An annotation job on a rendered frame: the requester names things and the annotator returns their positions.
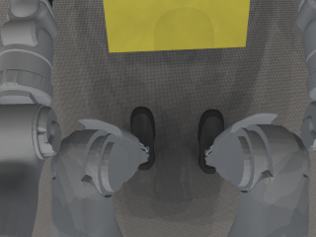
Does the right robot forearm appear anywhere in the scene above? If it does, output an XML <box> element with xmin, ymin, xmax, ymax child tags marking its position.
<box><xmin>295</xmin><ymin>0</ymin><xmax>316</xmax><ymax>101</ymax></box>

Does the left robot upper arm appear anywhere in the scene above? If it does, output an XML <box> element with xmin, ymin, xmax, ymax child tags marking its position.
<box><xmin>0</xmin><ymin>103</ymin><xmax>62</xmax><ymax>237</ymax></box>

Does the right robot thigh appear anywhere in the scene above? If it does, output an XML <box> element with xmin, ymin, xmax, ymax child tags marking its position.
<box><xmin>224</xmin><ymin>124</ymin><xmax>310</xmax><ymax>237</ymax></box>

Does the left robot forearm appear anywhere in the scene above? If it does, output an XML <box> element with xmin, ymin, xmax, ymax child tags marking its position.
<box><xmin>0</xmin><ymin>0</ymin><xmax>59</xmax><ymax>107</ymax></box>

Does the carton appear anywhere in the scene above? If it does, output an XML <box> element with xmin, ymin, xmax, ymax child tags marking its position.
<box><xmin>103</xmin><ymin>0</ymin><xmax>250</xmax><ymax>53</ymax></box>

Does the robot left shin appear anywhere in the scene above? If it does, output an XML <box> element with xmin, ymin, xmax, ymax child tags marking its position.
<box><xmin>50</xmin><ymin>118</ymin><xmax>149</xmax><ymax>182</ymax></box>

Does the right robot upper arm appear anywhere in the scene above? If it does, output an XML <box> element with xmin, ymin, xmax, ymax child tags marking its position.
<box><xmin>300</xmin><ymin>101</ymin><xmax>316</xmax><ymax>151</ymax></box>

